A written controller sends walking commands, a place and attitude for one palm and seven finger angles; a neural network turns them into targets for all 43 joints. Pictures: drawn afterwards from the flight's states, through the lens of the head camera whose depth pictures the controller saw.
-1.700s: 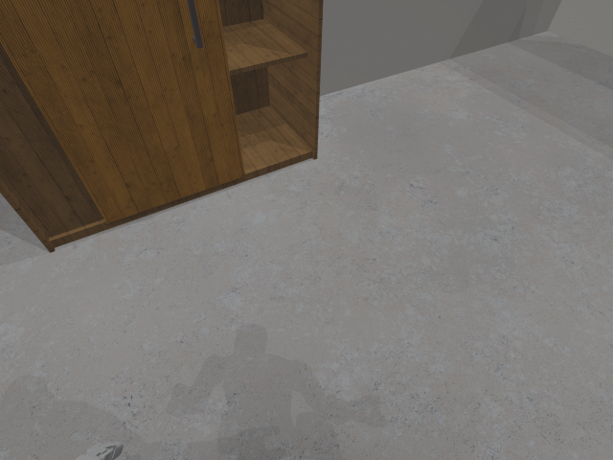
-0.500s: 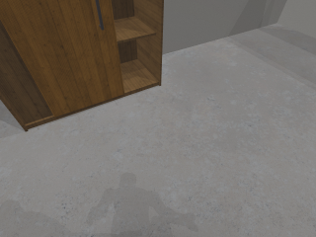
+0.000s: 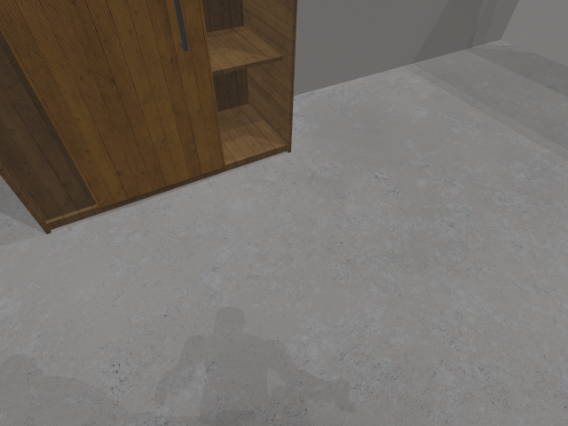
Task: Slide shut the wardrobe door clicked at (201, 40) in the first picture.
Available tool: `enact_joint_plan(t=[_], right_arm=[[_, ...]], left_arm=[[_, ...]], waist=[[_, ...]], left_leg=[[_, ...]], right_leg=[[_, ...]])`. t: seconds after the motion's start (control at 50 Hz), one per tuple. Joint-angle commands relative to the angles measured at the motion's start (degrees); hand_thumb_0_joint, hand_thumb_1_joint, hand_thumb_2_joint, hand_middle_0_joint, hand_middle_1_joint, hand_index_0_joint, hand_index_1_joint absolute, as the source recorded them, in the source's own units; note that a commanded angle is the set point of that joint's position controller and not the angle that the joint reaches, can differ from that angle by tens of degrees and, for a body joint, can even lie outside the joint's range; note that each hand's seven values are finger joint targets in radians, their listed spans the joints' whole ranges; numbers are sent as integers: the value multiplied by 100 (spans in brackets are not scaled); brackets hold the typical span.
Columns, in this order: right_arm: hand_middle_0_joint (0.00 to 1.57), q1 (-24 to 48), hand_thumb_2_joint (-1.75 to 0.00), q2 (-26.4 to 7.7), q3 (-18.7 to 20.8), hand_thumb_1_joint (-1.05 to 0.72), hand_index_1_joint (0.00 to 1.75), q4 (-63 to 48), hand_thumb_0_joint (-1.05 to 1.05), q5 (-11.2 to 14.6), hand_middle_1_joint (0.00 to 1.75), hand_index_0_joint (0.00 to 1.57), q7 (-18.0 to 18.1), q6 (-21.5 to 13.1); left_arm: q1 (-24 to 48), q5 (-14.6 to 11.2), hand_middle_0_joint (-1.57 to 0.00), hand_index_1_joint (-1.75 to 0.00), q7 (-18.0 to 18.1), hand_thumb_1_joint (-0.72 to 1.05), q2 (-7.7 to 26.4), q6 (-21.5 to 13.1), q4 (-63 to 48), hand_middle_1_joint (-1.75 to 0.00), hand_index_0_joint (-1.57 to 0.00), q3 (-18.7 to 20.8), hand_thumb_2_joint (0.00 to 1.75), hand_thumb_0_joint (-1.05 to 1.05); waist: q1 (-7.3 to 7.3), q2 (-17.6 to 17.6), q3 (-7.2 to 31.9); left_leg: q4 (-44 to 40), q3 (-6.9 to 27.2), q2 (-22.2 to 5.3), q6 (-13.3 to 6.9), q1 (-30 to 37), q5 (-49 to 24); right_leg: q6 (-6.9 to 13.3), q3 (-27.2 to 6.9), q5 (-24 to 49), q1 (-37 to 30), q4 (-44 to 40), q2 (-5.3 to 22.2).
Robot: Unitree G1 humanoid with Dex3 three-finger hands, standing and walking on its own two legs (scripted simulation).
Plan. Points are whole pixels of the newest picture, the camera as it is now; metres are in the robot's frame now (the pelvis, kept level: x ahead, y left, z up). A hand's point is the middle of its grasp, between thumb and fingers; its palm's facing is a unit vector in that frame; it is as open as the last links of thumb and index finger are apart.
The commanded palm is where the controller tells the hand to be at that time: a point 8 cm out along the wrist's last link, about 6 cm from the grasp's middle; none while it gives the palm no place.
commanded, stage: walk to a spot facing it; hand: left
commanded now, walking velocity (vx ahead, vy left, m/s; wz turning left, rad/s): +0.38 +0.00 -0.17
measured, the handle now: (176, 5) +1.38 +0.46 +0.08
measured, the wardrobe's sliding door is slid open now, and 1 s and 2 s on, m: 0.39 0.39 0.39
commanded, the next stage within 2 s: turn to face it in 1.74 s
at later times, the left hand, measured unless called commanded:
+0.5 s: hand out of the picture +0.07 +0.20 -0.19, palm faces -0.03 -0.99 -0.11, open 7.4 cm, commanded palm none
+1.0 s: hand (222, 276) +0.45 +0.16 -0.19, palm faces -0.14 -0.97 -0.19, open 7.2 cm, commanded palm none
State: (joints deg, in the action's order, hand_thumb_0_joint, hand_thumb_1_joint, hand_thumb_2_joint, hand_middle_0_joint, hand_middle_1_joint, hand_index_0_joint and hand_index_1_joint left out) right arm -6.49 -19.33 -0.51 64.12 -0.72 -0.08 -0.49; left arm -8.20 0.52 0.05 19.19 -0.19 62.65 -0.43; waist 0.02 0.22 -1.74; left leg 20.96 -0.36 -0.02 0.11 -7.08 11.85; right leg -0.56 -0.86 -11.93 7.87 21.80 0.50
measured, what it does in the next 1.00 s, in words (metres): walks ahead: left foot, then right foot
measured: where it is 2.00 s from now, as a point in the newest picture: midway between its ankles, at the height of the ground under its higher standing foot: (302, 282)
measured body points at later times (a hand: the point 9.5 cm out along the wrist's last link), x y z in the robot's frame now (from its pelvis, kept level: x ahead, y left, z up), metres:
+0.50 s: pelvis +0.14 +0.04 -0.01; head +0.15 +0.06 +0.44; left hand +0.08 +0.25 -0.18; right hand +0.10 -0.19 -0.16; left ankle +0.07 +0.11 -0.75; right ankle +0.05 -0.09 -0.66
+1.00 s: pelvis +0.37 -0.01 -0.02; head +0.38 +0.00 +0.43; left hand +0.46 +0.21 -0.17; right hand +0.32 -0.23 -0.17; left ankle +0.37 +0.13 -0.66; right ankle +0.39 -0.08 -0.75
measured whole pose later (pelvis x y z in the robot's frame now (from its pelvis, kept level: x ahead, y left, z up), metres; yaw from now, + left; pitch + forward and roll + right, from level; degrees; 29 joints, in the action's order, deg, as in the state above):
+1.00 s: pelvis +0.37 -0.01 -0.02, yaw -9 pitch -2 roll -2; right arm -17.4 -7.9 2.6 62.2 -1.5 0.3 -1.7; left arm -12.9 1.1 1.0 10.0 -3.5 60.2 3.3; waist 2.7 -0.7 -2.8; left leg 69.2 -2.2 -8.8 0.2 -29.3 17.6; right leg 5.3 9.4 -14.1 15.2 30.4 -2.8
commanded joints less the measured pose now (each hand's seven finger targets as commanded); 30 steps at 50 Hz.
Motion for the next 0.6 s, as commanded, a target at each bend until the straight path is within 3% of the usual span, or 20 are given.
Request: enact_joint_plan(t=[0.0,0.06,0.14,0.18,0.2,0.22,0.24,0.26,0.28,0.3,0.32,0.34,0.36,0.38,0.4,0.42,0.46,0.48,0.52,0.58], right_arm=[[20,-300,-90,-467,108,-90,30,-164,0,-59,30,20,21,23],[20,-458,-90,-522,174,-90,30,-259,0,-76,30,20,12,17],[20,-690,-90,-366,237,-90,30,-377,0,-42,30,20,26,-100],[20,-619,-90,-102,224,-90,30,-479,0,-19,30,20,15,-162],[20,-513,-90,41,223,-90,30,-551,0,-13,30,20,17,-198],[20,-286,-90,95,226,-90,30,-670,0,-16,30,20,22,-246],[20,-86,-90,127,239,-90,30,-769,0,-11,30,20,20,-298],[20,-24,-90,203,251,-90,30,-804,0,10,30,20,11,-326],[20,-196,-90,281,272,-90,30,-754,0,35,30,20,0,-351],[20,-597,-90,390,268,-90,30,-638,0,50,30,20,1,-372],[20,-1292,-90,430,271,-90,30,-379,0,46,30,20,18,-394],[20,-2292,-90,103,384,-90,30,-21,0,-10,30,20,91,-432],[20,-3210,-90,-451,533,-90,30,261,0,-91,30,20,151,-435],[20,-3258,-90,-235,459,-90,30,278,0,-74,30,20,171,-378],[20,-2972,-90,58,397,-90,30,210,0,-64,30,20,189,-384],[20,-2686,-90,237,347,-90,30,98,0,-68,30,20,195,-421],[20,-2518,-90,465,261,-90,30,91,0,-61,30,20,235,-524],[20,-2492,-90,568,248,-90,30,131,0,-38,30,20,252,-555],[20,-2548,-90,641,225,-90,30,182,0,-25,30,20,255,-577],[20,-2602,-90,732,216,-90,30,255,0,-27,30,20,277,-585]], left_arm=[[-407,61,-20,-30,30,90,481,65,-147,-30,-20,85,90,0],[-621,95,-20,-30,-55,90,427,68,-262,-30,-20,164,90,0],[-1131,97,-20,-30,-81,90,240,-61,-288,-30,-20,247,90,0],[-1565,84,-20,-30,-35,90,361,-127,-184,-30,-20,320,90,0],[-1837,74,-20,-30,3,90,469,-173,-90,-30,-20,386,90,0],[-2072,73,-20,-30,46,90,462,-231,-23,-30,-20,427,90,0],[-2238,93,-20,-30,81,90,398,-272,36,-30,-20,440,90,0],[-2259,121,-20,-30,110,90,354,-290,73,-30,-20,446,90,0],[-2099,134,-20,-30,134,90,296,-294,46,-30,-20,447,90,0],[-1816,125,-20,-30,132,90,241,-290,1,-30,-20,445,90,0],[-1482,70,-20,-30,101,90,148,-278,-69,-30,-20,428,90,0],[-1320,15,-20,-30,56,90,-179,-261,-181,-30,-20,411,90,0],[-1097,-12,-20,-30,17,90,-569,-283,-413,-30,-20,327,90,0],[-699,60,-20,-30,75,90,-364,-285,-542,-30,-20,363,90,0],[-523,81,-20,-30,48,90,-499,-279,-495,-30,-20,360,90,0],[-555,91,-20,-30,-4,90,-637,-256,-421,-30,-20,350,90,0],[-774,125,-20,-30,-75,90,-838,-192,-313,-30,-20,360,90,0],[-859,113,-20,-30,-104,90,-880,-162,-291,-30,-20,366,90,0],[-707,127,-20,-30,-148,90,-966,-84,-375,-30,-20,357,90,0],[-180,93,-20,-30,-189,90,-1010,-69,-629,-30,-20,321,90,0]], waist=[[-32,49,-107],[-50,-76,-641],[-129,91,-510],[-241,710,-513],[-303,1169,-493],[-389,1300,-542],[-459,1057,-551],[-431,902,-541],[-278,690,-437],[-30,680,-268],[352,441,-48],[709,-608,163],[900,-2058,191],[882,-1411,-186],[745,-516,-712],[554,-112,-940],[285,-419,-877],[199,-509,-798],[112,-683,-865],[102,-718,-948]], left_leg=[[-318,431,-599,-120,-362,1577],[-374,611,-690,-269,-825,2407],[327,490,-698,-379,-987,1880],[1330,-65,-322,-204,-1708,1510],[2057,-450,-196,-88,-2099,1350],[2505,-476,-274,-39,-2572,1655],[2692,-409,-391,-28,-2856,1868],[2617,-338,-489,-32,-2845,1998],[2237,-262,-579,-74,-2484,1994],[1517,-326,-552,-101,-1664,1641],[653,-625,-324,-137,-251,828],[-24,349,-837,-377,1237,813],[-827,2297,-2440,-889,1771,614],[-872,2698,-2847,-1192,1485,477],[-837,2310,-2760,-1230,1142,1],[-833,1755,-2551,-1146,845,-545],[-756,641,-2030,-802,674,-1743],[-739,243,-1849,-738,696,-2013],[-902,-255,-1558,-595,551,-2222],[-1072,-659,-1336,-468,627,-2734]], right_leg=[[159,-582,-1655,510,-353,463],[265,-579,-2073,907,-42,281],[450,-770,-1687,666,175,335],[742,-1563,-1584,7,-247,807],[1000,-2183,-1180,-331,-579,1285],[1279,-2577,-274,-690,-707,1623],[1468,-2604,605,-972,-598,1795],[1503,-2428,1083,-1015,-434,1825],[1429,-2156,1259,-829,-201,1791],[1207,-1739,1135,-322,44,1566],[905,-1120,1034,546,555,1084],[553,-432,716,1742,2082,342],[182,425,-1691,3032,3819,-246],[280,-15,-1926,3442,4610,42],[313,-59,-1491,3706,4978,288],[271,-52,-1144,3693,5078,447],[193,119,-773,3406,4993,499],[175,217,-610,3333,4849,496],[131,474,-270,3354,4515,466],[124,889,245,3118,3166,376]])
